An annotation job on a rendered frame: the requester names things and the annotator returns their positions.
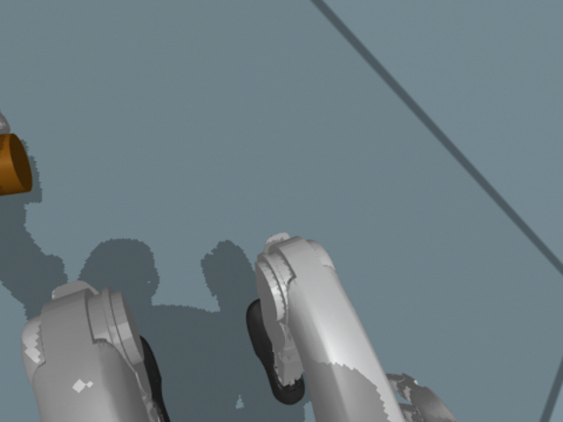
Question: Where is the can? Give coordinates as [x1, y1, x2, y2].
[0, 134, 33, 196]

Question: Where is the left robot foot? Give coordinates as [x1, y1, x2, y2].
[140, 336, 171, 422]

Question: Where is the right robot hand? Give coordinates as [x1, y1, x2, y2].
[386, 373, 458, 422]

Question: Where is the right robot foot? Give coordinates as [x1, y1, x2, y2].
[246, 299, 304, 405]

